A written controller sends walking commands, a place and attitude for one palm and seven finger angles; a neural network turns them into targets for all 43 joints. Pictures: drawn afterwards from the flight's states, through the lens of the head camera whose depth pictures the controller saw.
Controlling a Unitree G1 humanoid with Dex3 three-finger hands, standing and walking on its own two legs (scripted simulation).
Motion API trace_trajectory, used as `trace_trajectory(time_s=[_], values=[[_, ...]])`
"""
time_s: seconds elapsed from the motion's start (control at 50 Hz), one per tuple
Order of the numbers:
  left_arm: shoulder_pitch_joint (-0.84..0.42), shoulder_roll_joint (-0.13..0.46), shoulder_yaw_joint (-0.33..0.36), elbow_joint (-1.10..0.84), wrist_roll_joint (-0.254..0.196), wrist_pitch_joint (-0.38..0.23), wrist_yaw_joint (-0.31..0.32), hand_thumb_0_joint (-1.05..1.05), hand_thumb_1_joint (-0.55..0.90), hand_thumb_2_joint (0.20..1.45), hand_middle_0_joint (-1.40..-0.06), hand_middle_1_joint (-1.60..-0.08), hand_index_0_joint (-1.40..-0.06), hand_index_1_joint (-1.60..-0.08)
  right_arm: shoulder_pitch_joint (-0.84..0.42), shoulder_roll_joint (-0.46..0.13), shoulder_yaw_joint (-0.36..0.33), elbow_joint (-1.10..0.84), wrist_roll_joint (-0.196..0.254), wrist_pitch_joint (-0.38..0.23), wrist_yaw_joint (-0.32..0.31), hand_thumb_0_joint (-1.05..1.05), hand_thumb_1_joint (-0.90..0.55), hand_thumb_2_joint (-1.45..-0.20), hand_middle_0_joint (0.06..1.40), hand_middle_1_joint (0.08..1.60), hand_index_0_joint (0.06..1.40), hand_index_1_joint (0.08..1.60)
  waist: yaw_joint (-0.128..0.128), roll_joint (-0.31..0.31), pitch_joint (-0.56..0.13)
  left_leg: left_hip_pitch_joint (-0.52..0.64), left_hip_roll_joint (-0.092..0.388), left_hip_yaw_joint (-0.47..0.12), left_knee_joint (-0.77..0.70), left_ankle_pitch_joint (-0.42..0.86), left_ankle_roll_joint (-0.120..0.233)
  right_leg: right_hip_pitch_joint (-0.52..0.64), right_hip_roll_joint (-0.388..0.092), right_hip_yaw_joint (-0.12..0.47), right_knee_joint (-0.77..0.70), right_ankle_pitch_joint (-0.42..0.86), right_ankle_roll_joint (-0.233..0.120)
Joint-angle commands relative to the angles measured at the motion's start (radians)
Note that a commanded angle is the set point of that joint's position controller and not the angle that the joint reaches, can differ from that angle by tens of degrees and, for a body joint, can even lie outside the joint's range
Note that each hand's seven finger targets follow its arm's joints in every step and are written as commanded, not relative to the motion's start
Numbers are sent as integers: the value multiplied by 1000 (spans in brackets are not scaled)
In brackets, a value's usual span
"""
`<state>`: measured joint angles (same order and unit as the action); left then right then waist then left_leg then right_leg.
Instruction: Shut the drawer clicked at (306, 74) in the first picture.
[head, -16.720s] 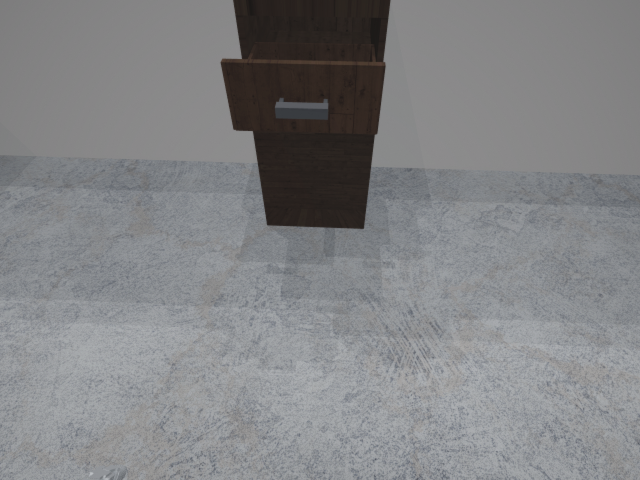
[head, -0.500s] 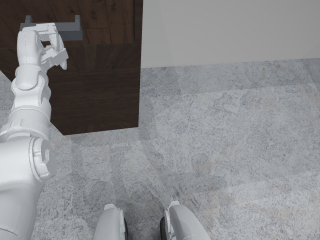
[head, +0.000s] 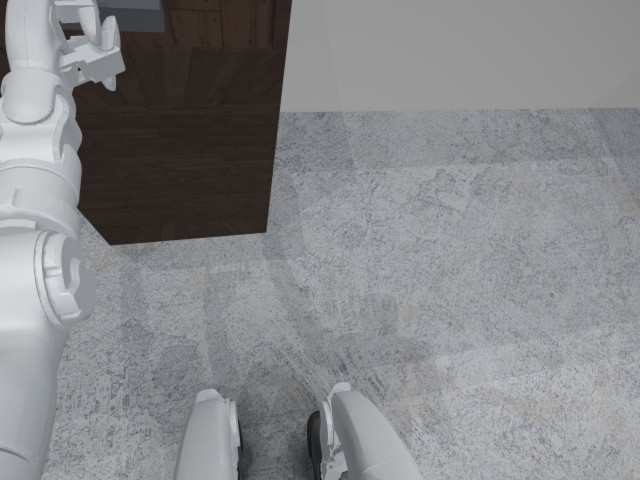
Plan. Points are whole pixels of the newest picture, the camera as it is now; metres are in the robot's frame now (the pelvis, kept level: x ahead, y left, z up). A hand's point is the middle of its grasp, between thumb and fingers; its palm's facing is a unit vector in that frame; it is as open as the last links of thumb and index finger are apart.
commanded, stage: pull the fist back off the drawer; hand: left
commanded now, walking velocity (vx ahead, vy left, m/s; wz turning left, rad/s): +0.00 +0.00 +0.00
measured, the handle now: out of the picture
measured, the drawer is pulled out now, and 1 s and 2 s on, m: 0.00 0.00 0.00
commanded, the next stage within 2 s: draw the hand back to the body in 0.56 s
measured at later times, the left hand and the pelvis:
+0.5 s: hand (134, 59) +0.56 +0.14 +0.10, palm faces +0.03 -1.00 -0.05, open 3.2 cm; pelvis +0.02 +0.00 +0.02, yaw -1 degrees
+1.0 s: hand (81, 101) +0.47 +0.17 +0.14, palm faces +0.06 -1.00 -0.05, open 3.3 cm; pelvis +0.07 -0.02 +0.07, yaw +0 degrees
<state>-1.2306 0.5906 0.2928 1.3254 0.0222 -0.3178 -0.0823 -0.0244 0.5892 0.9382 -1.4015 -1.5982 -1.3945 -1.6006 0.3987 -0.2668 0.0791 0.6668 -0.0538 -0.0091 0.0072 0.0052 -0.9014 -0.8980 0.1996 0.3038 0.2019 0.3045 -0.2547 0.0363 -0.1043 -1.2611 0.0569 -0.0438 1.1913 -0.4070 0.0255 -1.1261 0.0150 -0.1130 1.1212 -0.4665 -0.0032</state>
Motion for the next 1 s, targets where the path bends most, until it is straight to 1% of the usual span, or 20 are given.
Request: trace_trajectory(time_s=[0.0,0.06,0.12,0.24,0.26,0.3,0.42,0.48,0.5,0.54,0.56,0.62,0.64,0.68,0.7,0.76,0.8,0.84,0.88,0.98], values=[[-655,126,-3,-270,-4,-54,34,0,900,900,-1400,-1600,-1400,-1600,218,-213,-77,-28,-3,-6,-7,0,-900,-900,200,300,200,300,-98,258,-490,623,-7,-110,-166,-32,7,-51,36,48,-169,14,-23],[-650,99,-14,-279,0,-56,40,0,900,900,-1400,-1600,-1400,-1600,220,-214,-81,-29,-8,-7,1,0,-900,-900,200,300,200,300,-92,277,-485,652,-6,-130,-178,-43,2,-75,34,41,-158,13,-28],[-607,117,20,-301,-7,-58,45,0,900,900,-1400,-1600,-1400,-1600,219,-214,-86,-35,-9,-4,8,0,-900,-900,200,300,200,300,-71,252,-525,658,-7,-117,-170,-11,3,-33,35,46,-167,28,-27],[-493,119,41,-312,-22,-60,31,0,900,900,-1400,-1600,-1400,-1600,210,-208,-88,-55,0,11,16,0,-900,-900,200,300,200,300,-39,194,-497,617,-12,-84,-182,4,7,46,39,52,-188,27,-24],[-463,126,55,-340,-25,-71,29,0,900,900,-1400,-1600,-1400,-1600,210,-206,-89,-62,0,13,18,0,-900,-900,200,300,200,300,-16,226,-530,653,-13,-82,-182,46,3,58,40,50,-179,50,-29],[-383,121,70,-339,-37,-73,24,0,900,900,-1400,-1600,-1400,-1600,206,-202,-92,-71,5,23,21,0,-900,-900,200,300,200,300,0,173,-527,651,-12,-70,-186,87,3,102,45,51,-192,72,-26],[-178,54,63,-429,-63,-102,21,0,900,900,-1400,-1600,-1400,-1600,190,-184,-109,-97,17,53,34,0,-900,-900,200,300,200,300,54,147,-532,705,-15,-32,-206,236,0,209,52,52,-214,178,-25],[-141,28,63,-465,-75,-115,30,0,900,900,-1400,-1600,-1400,-1600,180,-178,-116,-97,22,66,34,0,-900,-900,200,300,200,300,53,102,-510,698,-20,-13,-205,276,5,253,53,61,-225,239,-18],[-126,66,97,-461,-72,-122,37,0,900,900,-1400,-1600,-1400,-1600,181,-178,-118,-93,23,70,32,0,-900,-900,200,300,200,300,64,83,-498,676,-21,-9,-206,282,5,281,51,65,-224,257,-17],[-108,45,91,-483,-77,-139,40,0,900,900,-1400,-1600,-1400,-1600,171,-168,-120,-95,26,71,32,0,-900,-900,200,300,200,300,65,65,-495,658,-30,9,-203,303,10,332,50,78,-227,318,-13],[-96,71,110,-492,-73,-152,40,0,900,900,-1400,-1600,-1400,-1600,173,-169,-120,-93,23,74,30,0,-900,-900,200,300,200,300,71,54,-497,651,-32,13,-197,328,12,357,48,83,-219,355,-13],[-56,30,78,-484,-72,-164,21,0,900,900,-1400,-1600,-1400,-1600,160,-158,-125,-89,29,81,32,0,-900,-900,200,300,200,300,70,70,-485,666,-35,24,-195,368,10,372,44,88,-219,420,-11],[-38,35,80,-489,-76,-166,12,0,900,900,-1400,-1600,-1400,-1600,160,-158,-126,-91,30,84,32,0,-900,-900,200,300,200,300,79,67,-493,668,-37,25,-197,379,9,394,45,91,-218,438,-12],[107,16,79,-610,-102,-163,-13,0,900,900,-1400,-1600,-1400,-1600,136,-154,-132,-132,44,90,35,0,-900,-900,200,300,200,300,133,128,-595,770,-42,33,-220,481,3,469,44,91,-224,522,-20],[168,7,75,-662,-120,-148,-24,0,900,900,-1400,-1600,-1400,-1600,123,-151,-134,-146,53,93,35,0,-900,-900,200,300,200,300,145,123,-608,801,-41,37,-233,514,3,507,46,90,-237,564,-20],[326,-74,20,-764,-173,-84,-49,0,900,900,-1400,-1600,-1400,-1600,91,-142,-135,-175,76,91,30,0,-900,-900,200,300,200,300,145,55,-550,807,-46,52,-270,527,13,594,47,90,-283,645,-12],[383,-34,52,-825,-195,-50,-47,0,900,900,-1400,-1600,-1400,-1600,71,-148,-137,-179,86,90,17,0,-900,-900,200,300,200,300,153,-7,-490,769,-47,63,-303,481,16,652,41,93,-312,668,-3],[428,-58,35,-913,-210,-38,-43,0,900,900,-1400,-1600,-1400,-1600,39,-140,-133,-191,93,78,9,0,-900,-900,200,300,200,300,158,1,-443,779,-53,72,-332,452,19,684,36,96,-338,674,0],[472,-72,21,-1003,-215,-45,-39,0,900,900,-1400,-1600,-1400,-1600,17,-132,-131,-195,95,63,3,0,-900,-900,200,300,200,300,166,44,-450,846,-53,71,-349,494,17,696,33,94,-347,690,-3],[616,-120,-21,-1088,-243,-23,-76,0,900,900,-1400,-1600,-1400,-1600,-51,-129,-127,-203,104,29,-8,0,-900,-900,200,300,200,300,174,38,-364,896,-53,69,-400,468,16,716,25,84,-393,658,-2]])
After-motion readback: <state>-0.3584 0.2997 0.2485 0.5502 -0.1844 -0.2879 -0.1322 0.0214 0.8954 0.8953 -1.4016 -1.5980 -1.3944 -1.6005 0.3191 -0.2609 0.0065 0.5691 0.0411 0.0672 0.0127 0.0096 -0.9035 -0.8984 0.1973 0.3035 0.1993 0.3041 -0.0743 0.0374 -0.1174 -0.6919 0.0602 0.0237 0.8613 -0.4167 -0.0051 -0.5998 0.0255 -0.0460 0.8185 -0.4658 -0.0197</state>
